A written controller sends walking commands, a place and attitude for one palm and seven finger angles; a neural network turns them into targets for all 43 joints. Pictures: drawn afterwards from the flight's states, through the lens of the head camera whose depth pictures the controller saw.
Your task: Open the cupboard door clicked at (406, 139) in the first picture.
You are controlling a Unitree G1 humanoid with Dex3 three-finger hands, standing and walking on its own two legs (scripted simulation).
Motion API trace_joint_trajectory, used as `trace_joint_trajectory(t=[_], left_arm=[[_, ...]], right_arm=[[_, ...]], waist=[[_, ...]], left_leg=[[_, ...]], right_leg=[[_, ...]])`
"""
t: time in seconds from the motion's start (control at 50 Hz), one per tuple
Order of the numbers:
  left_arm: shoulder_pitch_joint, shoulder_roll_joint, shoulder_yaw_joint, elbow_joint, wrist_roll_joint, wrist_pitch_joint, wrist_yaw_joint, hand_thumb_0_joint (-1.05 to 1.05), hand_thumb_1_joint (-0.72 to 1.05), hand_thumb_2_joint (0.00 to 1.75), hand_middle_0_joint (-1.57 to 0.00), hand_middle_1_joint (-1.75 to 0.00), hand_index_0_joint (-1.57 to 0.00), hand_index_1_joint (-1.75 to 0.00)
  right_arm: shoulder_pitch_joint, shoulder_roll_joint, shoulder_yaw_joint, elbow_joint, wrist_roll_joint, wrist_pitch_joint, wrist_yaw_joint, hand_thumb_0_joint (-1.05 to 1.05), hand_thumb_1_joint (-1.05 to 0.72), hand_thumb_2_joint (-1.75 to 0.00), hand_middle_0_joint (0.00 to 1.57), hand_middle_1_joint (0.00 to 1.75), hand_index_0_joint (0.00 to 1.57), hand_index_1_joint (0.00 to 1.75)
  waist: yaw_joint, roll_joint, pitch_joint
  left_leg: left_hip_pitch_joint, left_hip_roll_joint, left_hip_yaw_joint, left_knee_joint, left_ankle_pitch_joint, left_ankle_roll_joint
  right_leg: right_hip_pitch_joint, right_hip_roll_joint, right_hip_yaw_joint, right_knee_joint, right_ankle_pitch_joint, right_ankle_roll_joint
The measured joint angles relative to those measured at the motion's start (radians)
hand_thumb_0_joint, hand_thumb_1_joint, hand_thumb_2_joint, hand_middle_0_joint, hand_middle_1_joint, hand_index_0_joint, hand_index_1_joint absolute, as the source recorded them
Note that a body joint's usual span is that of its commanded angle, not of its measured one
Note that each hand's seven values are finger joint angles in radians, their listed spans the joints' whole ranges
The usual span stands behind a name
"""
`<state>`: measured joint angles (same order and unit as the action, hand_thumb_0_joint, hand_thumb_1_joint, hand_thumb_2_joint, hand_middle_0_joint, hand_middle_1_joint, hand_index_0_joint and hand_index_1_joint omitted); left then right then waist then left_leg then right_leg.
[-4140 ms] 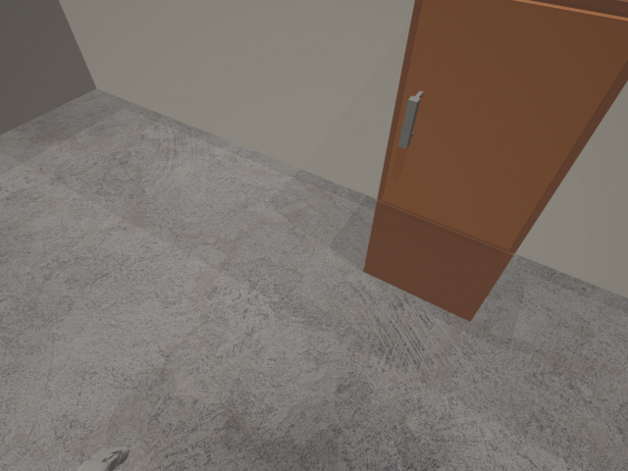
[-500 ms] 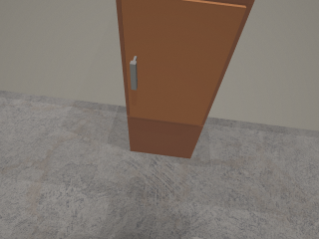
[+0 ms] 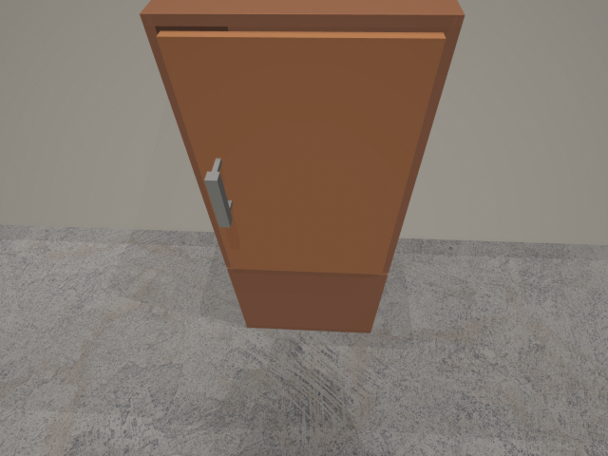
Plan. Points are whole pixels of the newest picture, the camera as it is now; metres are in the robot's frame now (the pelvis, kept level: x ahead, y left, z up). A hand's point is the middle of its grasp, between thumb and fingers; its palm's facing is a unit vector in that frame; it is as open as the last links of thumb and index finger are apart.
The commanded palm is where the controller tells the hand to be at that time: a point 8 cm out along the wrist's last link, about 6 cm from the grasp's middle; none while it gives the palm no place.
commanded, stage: come to a stop and stand still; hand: left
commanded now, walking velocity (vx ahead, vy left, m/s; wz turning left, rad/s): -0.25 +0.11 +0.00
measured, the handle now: (221, 193) +0.56 +0.18 -0.03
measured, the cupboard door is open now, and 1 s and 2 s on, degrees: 0 0 0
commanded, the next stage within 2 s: look again from close up in 1.30 s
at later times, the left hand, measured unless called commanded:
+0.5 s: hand out of the picture +0.01 +0.25 -0.18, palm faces +0.02 -0.98 -0.18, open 7.4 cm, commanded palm none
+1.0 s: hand out of the picture -0.06 +0.14 -0.17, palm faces +0.03 -0.98 -0.19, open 7.3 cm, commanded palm none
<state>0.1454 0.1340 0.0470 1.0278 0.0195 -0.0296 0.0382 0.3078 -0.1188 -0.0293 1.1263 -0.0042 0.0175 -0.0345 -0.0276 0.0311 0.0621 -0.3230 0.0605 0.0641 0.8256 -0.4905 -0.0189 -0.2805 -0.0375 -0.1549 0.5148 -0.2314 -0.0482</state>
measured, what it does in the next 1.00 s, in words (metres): steps on the spot: left foot, then right foot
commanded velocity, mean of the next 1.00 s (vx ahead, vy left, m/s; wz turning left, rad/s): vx -0.01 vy -0.06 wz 0.00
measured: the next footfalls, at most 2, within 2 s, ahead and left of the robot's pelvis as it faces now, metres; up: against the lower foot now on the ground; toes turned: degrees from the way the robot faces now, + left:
left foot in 0.20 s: +0.06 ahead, +0.14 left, +0.00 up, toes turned +6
right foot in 0.74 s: -0.04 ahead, -0.11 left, +0.00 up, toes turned -5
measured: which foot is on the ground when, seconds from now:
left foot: up 0.00-0.18, down 0.20-0.78, up 0.80-1.00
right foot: down 0.00-0.20, up 0.22-0.72, down 0.74-1.00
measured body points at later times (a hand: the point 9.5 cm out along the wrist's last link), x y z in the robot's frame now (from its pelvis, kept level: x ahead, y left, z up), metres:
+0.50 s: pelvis -0.02 +0.06 +0.01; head +0.02 +0.09 +0.46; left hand +0.01 +0.30 -0.16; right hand +0.05 -0.18 -0.12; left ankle +0.02 +0.13 -0.74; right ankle -0.10 -0.11 -0.65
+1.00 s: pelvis -0.07 -0.02 +0.00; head -0.07 -0.03 +0.45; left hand -0.07 +0.19 -0.15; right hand -0.12 -0.23 -0.16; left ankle -0.07 +0.12 -0.72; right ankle -0.08 -0.11 -0.74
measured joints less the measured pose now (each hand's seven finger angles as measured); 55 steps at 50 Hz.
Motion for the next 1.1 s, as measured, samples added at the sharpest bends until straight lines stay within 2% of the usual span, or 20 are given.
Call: trace_joint_trajectory(t=[0.12,0.18,0.22,0.26,0.28,0.34,0.42,0.54,0.66,0.7,0.76,0.8,0.84,0.92,0.98,1.04,1.1], left_arm=[[-0.011,0.01,0.011,-0.01,0.007,0.036,0.0,-0.01,0.93,0.9,-0.21,-0.3,-0.2,-0.3],[-0.003,0.025,0.02,-0.012,0.006,0.049,-0.001,-0.01,0.92,0.9,-0.21,-0.3,-0.2,-0.3],[0.005,0.044,0.025,-0.011,-0.001,0.063,-0.002,0.0,0.92,0.9,-0.21,-0.3,-0.2,-0.3],[0.016,0.059,0.029,-0.008,-0.004,0.077,0.0,0.0,0.92,0.9,-0.2,-0.3,-0.2,-0.3],[0.023,0.065,0.031,-0.006,-0.004,0.083,0.0,0.0,0.92,0.9,-0.2,-0.3,-0.2,-0.3],[0.041,0.077,0.034,0.004,0.0,0.084,-0.007,0.0,0.91,0.9,-0.2,-0.3,-0.2,-0.3],[0.072,0.088,0.036,0.016,0.002,0.084,-0.016,0.0,0.91,0.9,-0.2,-0.3,-0.2,-0.3],[0.1,0.088,0.036,0.033,0.003,0.105,-0.027,0.0,0.91,0.9,-0.2,-0.3,-0.2,-0.3],[0.086,0.068,0.02,0.035,0.0,0.096,-0.032,0.0,0.91,0.9,-0.2,-0.3,-0.19,-0.3],[0.083,0.055,0.012,0.034,-0.003,0.085,-0.03,0.0,0.91,0.9,-0.2,-0.3,-0.19,-0.3],[0.093,0.036,0.003,0.036,0.0,0.059,-0.024,0.0,0.91,0.9,-0.2,-0.3,-0.2,-0.3],[0.107,0.015,-0.006,0.051,0.003,0.056,-0.014,0.0,0.92,0.9,-0.2,-0.3,-0.2,-0.3],[0.131,0.007,-0.011,0.058,0.001,0.054,-0.01,0.0,0.93,0.9,-0.2,-0.3,-0.2,-0.3],[0.154,-0.008,-0.017,0.076,-0.005,0.043,-0.006,0.0,0.92,0.9,-0.2,-0.3,-0.2,-0.3],[0.156,-0.021,-0.024,0.09,-0.005,0.034,-0.005,0.01,0.93,0.9,-0.2,-0.3,-0.2,-0.3],[0.159,-0.031,-0.028,0.107,-0.01,0.028,-0.006,0.01,0.93,0.9,-0.2,-0.3,-0.2,-0.3],[0.155,-0.027,-0.027,0.123,-0.017,0.027,-0.007,0.01,0.93,0.9,-0.2,-0.3,-0.2,-0.3]], right_arm=[[-0.091,-0.038,-0.023,-0.054,-0.01,0.027,-0.001,0.02,-0.93,-0.9,0.2,0.3,0.2,0.3],[-0.116,-0.058,-0.03,-0.081,-0.01,0.019,0.004,0.02,-0.93,-0.9,0.2,0.3,0.2,0.3],[-0.123,-0.058,-0.031,-0.093,-0.015,0.005,0.005,0.01,-0.93,-0.9,0.2,0.3,0.2,0.3],[-0.126,-0.051,-0.024,-0.106,-0.021,0.0,0.003,0.01,-0.92,-0.9,0.2,0.3,0.2,0.3],[-0.128,-0.046,-0.019,-0.11,-0.023,-0.002,-0.002,0.01,-0.92,-0.9,0.2,0.3,0.2,0.3],[-0.134,-0.032,-0.006,-0.117,-0.026,-0.009,-0.013,0.01,-0.92,-0.9,0.2,0.3,0.2,0.3],[-0.142,-0.01,0.007,-0.121,-0.022,-0.021,-0.019,0.01,-0.91,-0.9,0.2,0.3,0.2,0.3],[-0.126,-0.013,-0.003,-0.115,-0.023,-0.023,-0.02,0.0,-0.92,-0.9,0.2,0.3,0.21,0.3],[-0.071,-0.039,-0.016,-0.071,-0.029,-0.006,-0.004,0.0,-0.92,-0.9,0.2,0.3,0.21,0.3],[-0.05,-0.048,-0.021,-0.052,-0.029,0.002,0.001,0.0,-0.91,-0.9,0.2,0.3,0.21,0.3],[-0.019,-0.056,-0.029,-0.023,-0.021,0.015,0.006,0.0,-0.91,-0.9,0.2,0.3,0.21,0.3],[0.006,-0.065,-0.029,-0.004,-0.017,0.029,0.009,0.01,-0.91,-0.9,0.2,0.3,0.2,0.3],[0.03,-0.063,-0.026,0.009,-0.019,0.041,0.014,0.01,-0.91,-0.9,0.2,0.3,0.2,0.3],[0.043,-0.045,-0.016,0.019,-0.019,0.035,0.016,0.01,-0.91,-0.9,0.2,0.3,0.2,0.3],[0.042,-0.03,-0.008,0.023,-0.018,0.024,0.011,0.01,-0.91,-0.9,0.2,0.3,0.2,0.3],[0.037,-0.016,0.001,0.033,-0.017,0.009,0.001,0.01,-0.91,-0.9,0.2,0.3,0.2,0.3],[0.018,0.016,0.015,0.05,-0.015,-0.007,-0.008,0.01,-0.91,-0.9,0.2,0.3,0.2,0.3]], waist=[[0.023,-0.009,0.029],[0.028,-0.028,0.037],[0.031,-0.059,0.036],[0.036,-0.08,0.028],[0.036,-0.084,0.021],[0.036,-0.087,0.005],[0.037,-0.092,-0.012],[0.018,-0.074,-0.029],[-0.009,-0.05,-0.041],[-0.013,-0.04,-0.047],[-0.008,-0.037,-0.056],[-0.01,-0.007,-0.068],[0.0,0.001,-0.093],[0.006,0.004,-0.095],[0.005,0.015,-0.077],[0.004,0.025,-0.062],[0.021,-0.022,-0.04]], left_leg=[[-0.054,-0.013,-0.008,-0.035,0.053,-0.021],[-0.016,-0.019,0.007,-0.163,0.161,-0.021],[0.006,-0.034,0.024,-0.212,0.211,0.023],[0.007,-0.039,0.037,-0.217,0.2,0.062],[0.012,-0.039,0.039,-0.234,0.204,0.072],[0.029,-0.037,0.042,-0.303,0.243,0.08],[0.05,-0.034,0.056,-0.381,0.293,0.082],[0.066,-0.014,0.067,-0.432,0.336,0.076],[0.062,-0.005,0.059,-0.448,0.373,0.055],[0.057,-0.007,0.056,-0.446,0.383,0.044],[0.037,-0.015,0.06,-0.404,0.368,0.021],[0.025,-0.009,0.031,-0.354,0.254,0.009],[0.005,-0.011,0.006,-0.277,0.175,0.01],[-0.003,0.002,-0.027,-0.163,0.172,0.014],[0.029,0.016,-0.038,-0.186,0.177,0.011],[0.091,0.027,-0.048,-0.301,0.207,0.001],[0.117,0.009,-0.037,-0.355,0.224,-0.024]], right_leg=[[-0.004,-0.016,-0.002,0.009,-0.006,0.023],[-0.02,-0.029,0.002,0.045,-0.02,0.046],[-0.044,-0.044,0.018,0.103,-0.056,0.058],[-0.09,-0.022,0.078,0.24,-0.202,0.058],[-0.111,-0.005,0.106,0.319,-0.236,0.057],[-0.146,0.027,0.157,0.493,-0.223,0.065],[-0.135,0.032,0.188,0.563,-0.178,0.088],[-0.059,0.01,0.182,0.454,-0.198,0.1],[0.024,-0.01,0.142,0.226,-0.231,0.076],[0.062,-0.008,0.125,0.117,-0.2,0.065],[0.122,-0.009,0.105,-0.054,-0.058,0.048],[0.133,0.004,0.089,-0.057,-0.037,0.039],[0.14,0.011,0.085,-0.08,-0.037,0.028],[0.142,0.034,0.082,-0.115,-0.014,0.009],[0.123,0.059,0.064,-0.105,-0.014,-0.001],[0.095,0.082,0.041,-0.073,-0.03,-0.005],[0.096,0.064,0.048,-0.074,-0.027,-0.003]])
